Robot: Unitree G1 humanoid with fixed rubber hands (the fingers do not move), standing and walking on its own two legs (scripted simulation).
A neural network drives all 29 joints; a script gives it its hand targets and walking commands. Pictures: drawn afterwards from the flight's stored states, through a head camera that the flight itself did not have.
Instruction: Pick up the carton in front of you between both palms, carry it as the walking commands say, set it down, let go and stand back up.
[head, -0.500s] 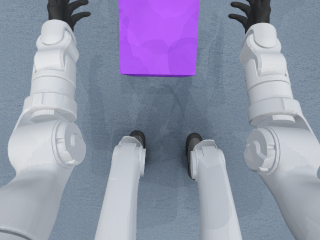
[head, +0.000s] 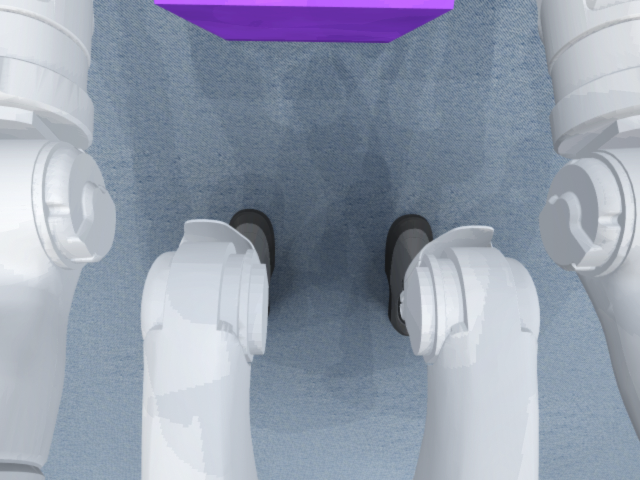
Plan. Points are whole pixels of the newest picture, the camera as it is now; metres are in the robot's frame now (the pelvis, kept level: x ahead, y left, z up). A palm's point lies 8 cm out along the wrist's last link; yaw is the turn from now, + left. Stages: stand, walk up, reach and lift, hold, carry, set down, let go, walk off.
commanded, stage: reach and lift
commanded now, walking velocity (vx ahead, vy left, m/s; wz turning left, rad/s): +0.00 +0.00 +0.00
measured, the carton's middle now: out of the picture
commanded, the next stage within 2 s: none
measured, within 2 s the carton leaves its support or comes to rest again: leaves its support in 0.92 s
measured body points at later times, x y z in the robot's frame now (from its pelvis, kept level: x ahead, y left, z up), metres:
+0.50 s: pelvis +0.00 +0.00 -0.01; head +0.39 +0.02 +0.20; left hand +0.58 +0.21 -0.20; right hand +0.59 -0.12 -0.20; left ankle +0.11 +0.12 -0.35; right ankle +0.11 -0.13 -0.35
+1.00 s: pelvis +0.01 +0.00 -0.01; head +0.38 +0.03 +0.23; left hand +0.57 +0.20 -0.17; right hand +0.59 -0.10 -0.16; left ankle +0.11 +0.13 -0.35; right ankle +0.11 -0.13 -0.35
